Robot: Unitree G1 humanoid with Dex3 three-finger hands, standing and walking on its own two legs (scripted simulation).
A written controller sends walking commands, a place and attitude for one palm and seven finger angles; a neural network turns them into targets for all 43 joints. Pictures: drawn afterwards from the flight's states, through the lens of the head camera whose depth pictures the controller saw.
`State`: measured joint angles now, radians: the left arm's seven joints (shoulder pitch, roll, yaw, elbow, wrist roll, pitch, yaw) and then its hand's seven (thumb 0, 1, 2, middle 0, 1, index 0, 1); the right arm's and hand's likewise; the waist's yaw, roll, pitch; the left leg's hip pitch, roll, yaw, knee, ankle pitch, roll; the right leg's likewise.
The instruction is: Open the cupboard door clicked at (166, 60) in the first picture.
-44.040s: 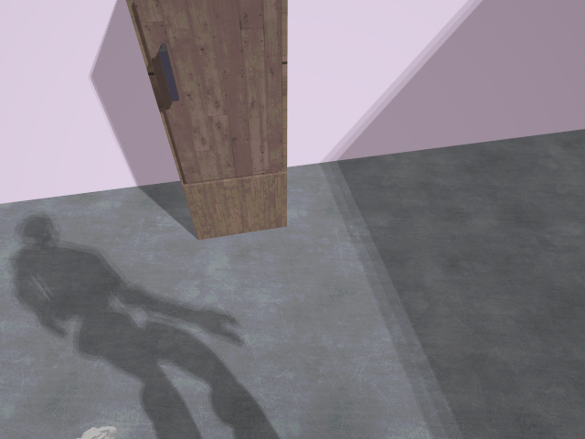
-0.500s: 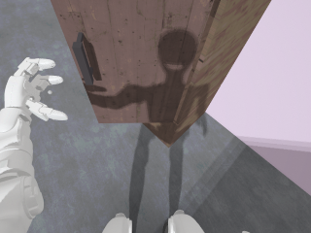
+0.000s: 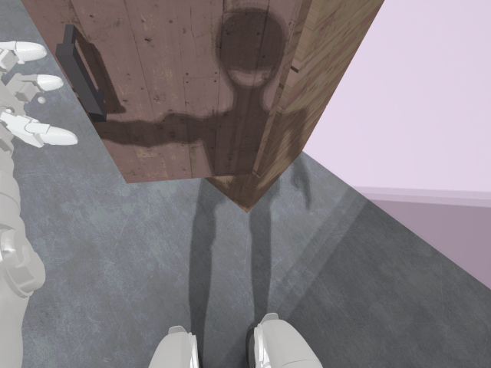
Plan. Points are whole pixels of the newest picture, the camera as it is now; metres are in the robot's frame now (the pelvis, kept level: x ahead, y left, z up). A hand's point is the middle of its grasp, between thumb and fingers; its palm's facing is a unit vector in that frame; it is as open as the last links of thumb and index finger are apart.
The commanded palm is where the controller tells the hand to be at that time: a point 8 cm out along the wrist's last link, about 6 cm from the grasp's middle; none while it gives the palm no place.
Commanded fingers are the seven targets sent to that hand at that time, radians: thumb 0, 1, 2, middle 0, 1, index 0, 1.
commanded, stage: move the hooked fingers beside the handle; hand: left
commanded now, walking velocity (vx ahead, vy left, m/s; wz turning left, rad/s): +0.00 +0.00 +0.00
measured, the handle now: (86, 77) +0.55 +0.20 +0.08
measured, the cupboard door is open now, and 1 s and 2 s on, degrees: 48 48 47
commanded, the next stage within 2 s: slide the fingers in behind the handle in 0.80 s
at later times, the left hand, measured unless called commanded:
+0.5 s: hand (32, 105) +0.50 +0.27 +0.07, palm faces +0.02 -1.00 +0.00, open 14.0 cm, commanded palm +0.48 +0.30 +0.08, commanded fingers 0.00 -0.50 0.30 -0.30 -1.20 -0.30 -1.20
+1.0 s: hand (40, 108) +0.50 +0.26 +0.07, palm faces +0.02 -1.00 +0.01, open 14.0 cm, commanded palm +0.48 +0.29 +0.07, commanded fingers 0.00 -0.50 0.30 -0.30 -1.20 -0.30 -1.20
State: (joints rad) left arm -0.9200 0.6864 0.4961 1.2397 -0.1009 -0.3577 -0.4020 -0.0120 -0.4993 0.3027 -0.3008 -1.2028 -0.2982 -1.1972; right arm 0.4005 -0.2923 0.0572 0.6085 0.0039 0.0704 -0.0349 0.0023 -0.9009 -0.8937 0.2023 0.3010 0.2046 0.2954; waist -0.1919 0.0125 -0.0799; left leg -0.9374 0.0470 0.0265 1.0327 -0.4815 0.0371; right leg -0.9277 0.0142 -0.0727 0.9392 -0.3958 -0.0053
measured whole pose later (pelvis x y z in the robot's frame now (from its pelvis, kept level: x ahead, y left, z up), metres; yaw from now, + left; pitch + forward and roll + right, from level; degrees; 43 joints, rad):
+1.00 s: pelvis +0.00 +0.01 +0.00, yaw +0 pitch +22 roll -4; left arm -0.91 0.64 0.45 1.21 -0.12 -0.37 -0.39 -0.01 -0.50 0.30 -0.30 -1.20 -0.30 -1.20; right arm 0.39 -0.28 0.06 0.61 0.00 0.09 -0.02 0.00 -0.90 -0.89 0.20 0.30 0.20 0.30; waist -0.17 0.01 -0.08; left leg -0.95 0.04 0.02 1.06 -0.49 0.05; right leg -0.93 0.01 -0.08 0.94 -0.40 0.01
